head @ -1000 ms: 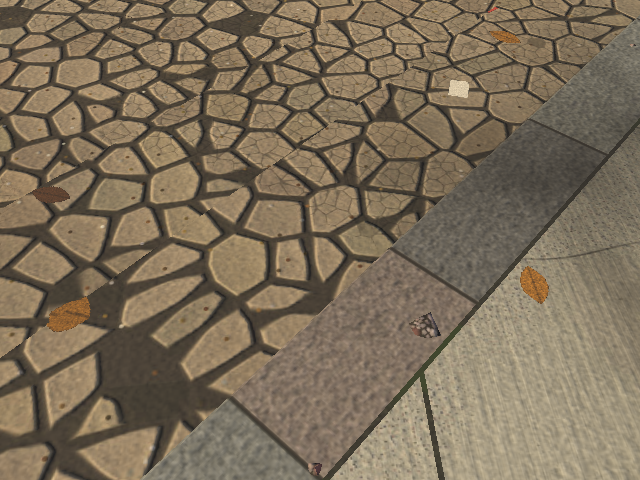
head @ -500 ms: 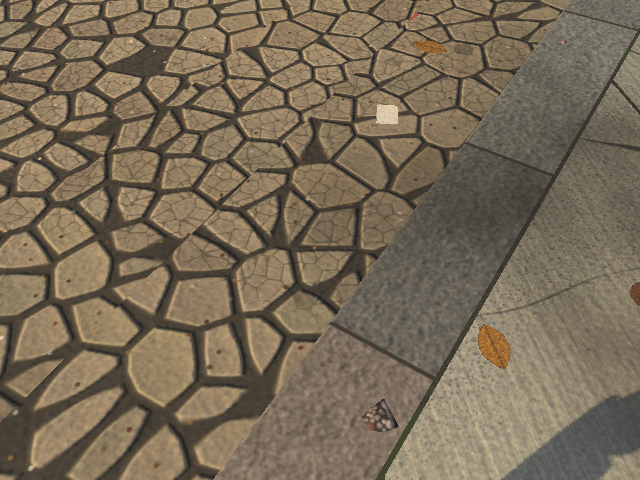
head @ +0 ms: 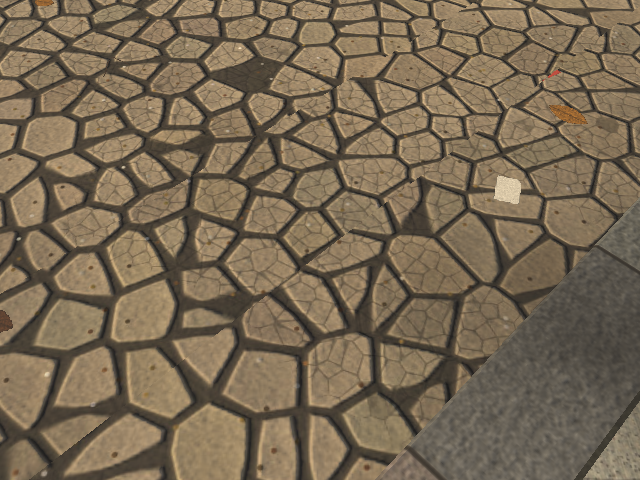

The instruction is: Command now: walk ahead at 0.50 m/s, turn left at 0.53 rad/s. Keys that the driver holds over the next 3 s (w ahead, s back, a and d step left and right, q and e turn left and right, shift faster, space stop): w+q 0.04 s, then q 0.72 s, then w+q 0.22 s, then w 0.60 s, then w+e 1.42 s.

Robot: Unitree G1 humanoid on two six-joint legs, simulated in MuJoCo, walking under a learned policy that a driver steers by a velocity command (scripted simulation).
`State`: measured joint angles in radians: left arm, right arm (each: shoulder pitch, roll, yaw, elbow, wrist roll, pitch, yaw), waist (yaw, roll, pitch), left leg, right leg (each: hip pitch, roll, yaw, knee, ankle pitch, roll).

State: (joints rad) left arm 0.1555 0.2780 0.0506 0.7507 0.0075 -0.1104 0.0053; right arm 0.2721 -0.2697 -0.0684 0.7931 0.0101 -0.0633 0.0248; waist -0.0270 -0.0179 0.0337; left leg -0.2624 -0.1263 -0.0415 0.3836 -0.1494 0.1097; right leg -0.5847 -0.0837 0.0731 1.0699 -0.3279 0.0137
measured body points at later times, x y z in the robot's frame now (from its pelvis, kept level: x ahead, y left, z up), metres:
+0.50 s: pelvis +0.19 -0.05 +0.00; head +0.24 -0.04 +0.44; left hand +0.27 +0.25 -0.10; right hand +0.41 -0.29 -0.11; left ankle +0.16 +0.08 -0.68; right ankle +0.30 -0.14 -0.74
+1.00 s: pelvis +0.22 +0.00 +0.00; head +0.22 +0.03 +0.45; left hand +0.21 +0.33 -0.09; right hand +0.48 -0.18 -0.08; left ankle +0.16 +0.07 -0.74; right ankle +0.34 -0.10 -0.71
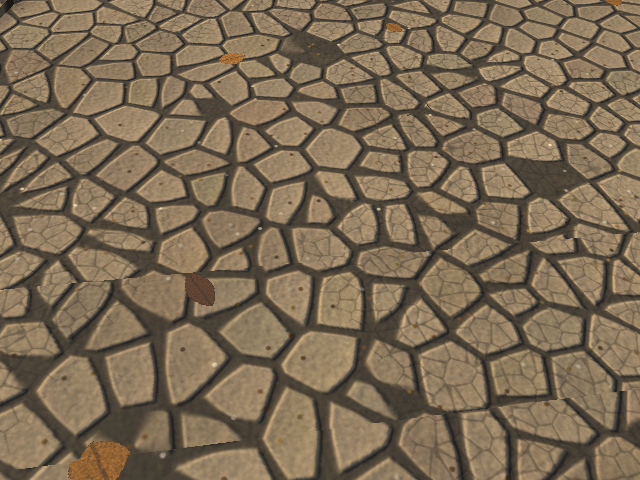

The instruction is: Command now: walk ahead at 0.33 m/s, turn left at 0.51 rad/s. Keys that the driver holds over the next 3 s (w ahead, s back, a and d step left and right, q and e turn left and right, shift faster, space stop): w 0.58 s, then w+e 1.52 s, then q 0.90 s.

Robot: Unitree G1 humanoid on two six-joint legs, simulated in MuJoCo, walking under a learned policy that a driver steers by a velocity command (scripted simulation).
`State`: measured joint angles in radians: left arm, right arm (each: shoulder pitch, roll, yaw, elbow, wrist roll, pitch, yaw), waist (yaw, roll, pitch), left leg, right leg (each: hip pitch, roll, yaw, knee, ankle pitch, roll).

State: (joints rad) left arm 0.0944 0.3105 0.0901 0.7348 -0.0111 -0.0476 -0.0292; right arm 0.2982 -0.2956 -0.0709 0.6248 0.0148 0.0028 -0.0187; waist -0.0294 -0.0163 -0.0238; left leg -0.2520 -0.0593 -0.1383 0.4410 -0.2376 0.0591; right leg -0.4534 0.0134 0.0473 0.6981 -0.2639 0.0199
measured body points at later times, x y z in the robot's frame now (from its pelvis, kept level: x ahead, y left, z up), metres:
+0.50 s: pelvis +0.19 +0.01 -0.02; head +0.23 +0.01 +0.43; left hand +0.11 +0.28 -0.14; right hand +0.46 -0.18 -0.09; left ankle +0.34 +0.16 -0.73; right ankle +0.04 -0.14 -0.75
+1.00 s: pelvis +0.47 +0.10 -0.05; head +0.50 +0.10 +0.40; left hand +0.67 +0.34 -0.15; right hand +0.49 -0.19 -0.17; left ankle +0.34 +0.16 -0.78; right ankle +0.65 -0.05 -0.74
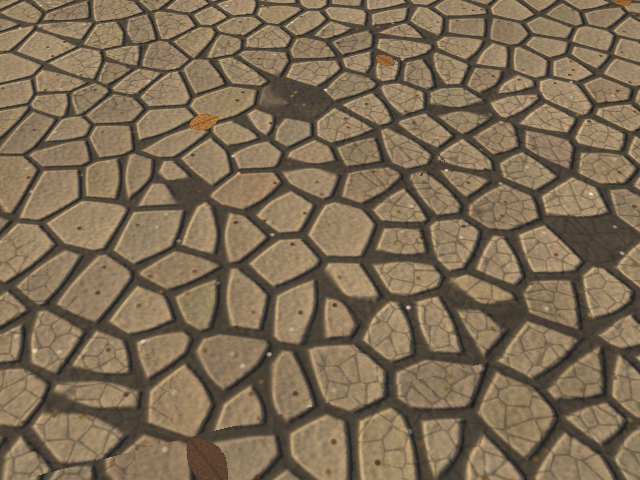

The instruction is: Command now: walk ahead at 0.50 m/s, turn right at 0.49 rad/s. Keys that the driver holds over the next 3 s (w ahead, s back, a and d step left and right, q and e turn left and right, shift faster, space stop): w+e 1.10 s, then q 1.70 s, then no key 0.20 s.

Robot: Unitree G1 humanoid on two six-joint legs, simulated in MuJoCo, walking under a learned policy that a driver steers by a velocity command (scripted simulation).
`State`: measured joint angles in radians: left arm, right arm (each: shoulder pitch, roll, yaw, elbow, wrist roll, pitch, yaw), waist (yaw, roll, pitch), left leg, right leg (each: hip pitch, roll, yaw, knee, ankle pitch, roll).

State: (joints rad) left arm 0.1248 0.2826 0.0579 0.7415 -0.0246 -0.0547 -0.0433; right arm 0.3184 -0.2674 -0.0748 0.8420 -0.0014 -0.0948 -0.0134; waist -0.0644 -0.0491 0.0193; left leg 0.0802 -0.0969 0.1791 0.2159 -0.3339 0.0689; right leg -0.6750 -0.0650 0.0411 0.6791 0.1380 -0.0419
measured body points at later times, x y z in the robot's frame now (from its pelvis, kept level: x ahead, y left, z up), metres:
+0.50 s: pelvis +0.30 -0.03 -0.03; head +0.34 -0.06 +0.42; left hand +0.44 +0.22 -0.14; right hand +0.44 -0.33 -0.11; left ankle +0.53 +0.09 -0.72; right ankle +0.22 -0.09 -0.77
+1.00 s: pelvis +0.55 -0.11 -0.03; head +0.57 -0.14 +0.42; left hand +0.87 -0.03 -0.10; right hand +0.40 -0.37 -0.15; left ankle +0.54 +0.04 -0.77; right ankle +0.59 -0.33 -0.72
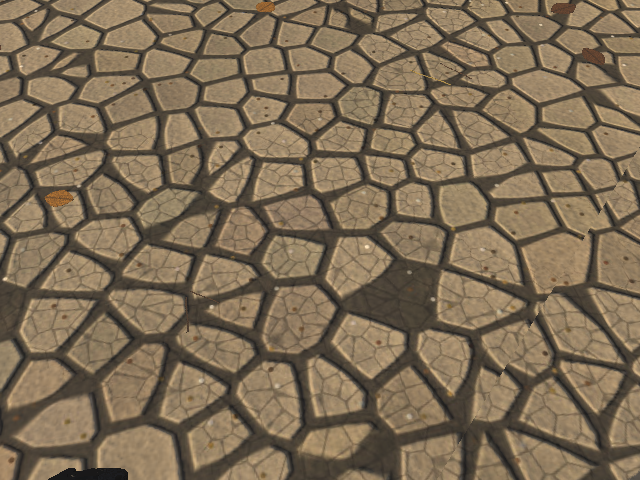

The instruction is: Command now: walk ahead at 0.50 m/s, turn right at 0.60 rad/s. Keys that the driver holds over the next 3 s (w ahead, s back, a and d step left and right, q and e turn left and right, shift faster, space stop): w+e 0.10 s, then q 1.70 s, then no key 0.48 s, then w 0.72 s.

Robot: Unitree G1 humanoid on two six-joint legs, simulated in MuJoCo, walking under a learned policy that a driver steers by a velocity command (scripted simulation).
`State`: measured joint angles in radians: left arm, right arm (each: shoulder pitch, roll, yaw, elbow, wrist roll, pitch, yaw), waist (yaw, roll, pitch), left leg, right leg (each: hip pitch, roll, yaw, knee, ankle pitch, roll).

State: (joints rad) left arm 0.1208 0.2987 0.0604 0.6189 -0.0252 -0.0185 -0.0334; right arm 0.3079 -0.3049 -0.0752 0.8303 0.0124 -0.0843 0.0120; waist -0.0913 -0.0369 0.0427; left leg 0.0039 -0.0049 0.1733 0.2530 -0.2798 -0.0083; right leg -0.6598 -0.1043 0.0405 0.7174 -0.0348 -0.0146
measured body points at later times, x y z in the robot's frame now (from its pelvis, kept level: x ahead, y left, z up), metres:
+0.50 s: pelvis +0.22 -0.05 +0.00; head +0.26 -0.06 +0.45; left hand +0.36 +0.22 -0.11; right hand +0.35 -0.32 -0.12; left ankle +0.35 +0.08 -0.72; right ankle +0.19 -0.13 -0.74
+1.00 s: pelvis +0.30 -0.04 -0.03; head +0.34 -0.01 +0.41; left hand +0.37 +0.26 -0.15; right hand +0.53 -0.26 -0.12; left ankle +0.34 +0.07 -0.77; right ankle +0.35 -0.21 -0.70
